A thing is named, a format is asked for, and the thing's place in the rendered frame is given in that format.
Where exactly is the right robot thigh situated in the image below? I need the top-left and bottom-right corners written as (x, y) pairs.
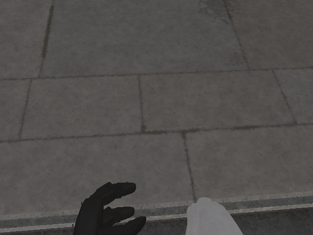
top-left (187, 201), bottom-right (243, 235)

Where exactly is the robot left hand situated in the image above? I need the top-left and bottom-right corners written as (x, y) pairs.
top-left (72, 182), bottom-right (146, 235)

